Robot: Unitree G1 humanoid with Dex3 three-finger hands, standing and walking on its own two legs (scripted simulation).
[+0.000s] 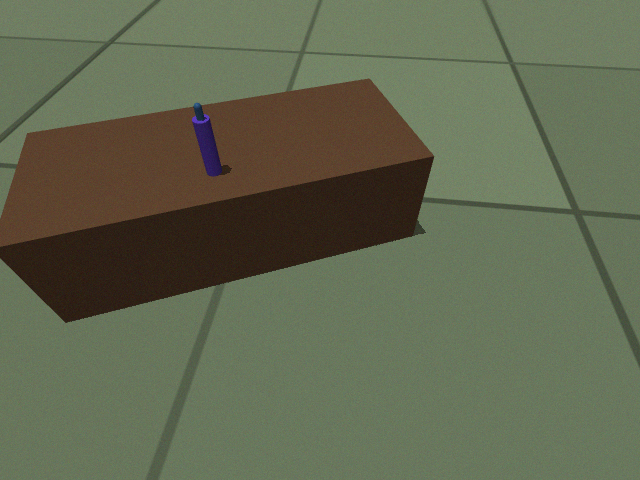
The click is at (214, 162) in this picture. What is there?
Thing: necked bottle
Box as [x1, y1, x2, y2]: [192, 103, 221, 175]
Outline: 195,103 194,110 196,115 192,118 192,121 206,171 209,175 217,175 221,172 221,167 209,118 207,115 202,113 200,104
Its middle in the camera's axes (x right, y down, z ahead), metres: -0.35 -0.31 +1.21
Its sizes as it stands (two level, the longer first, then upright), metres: 0.052 0.052 0.249
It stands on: a support 0.42 m high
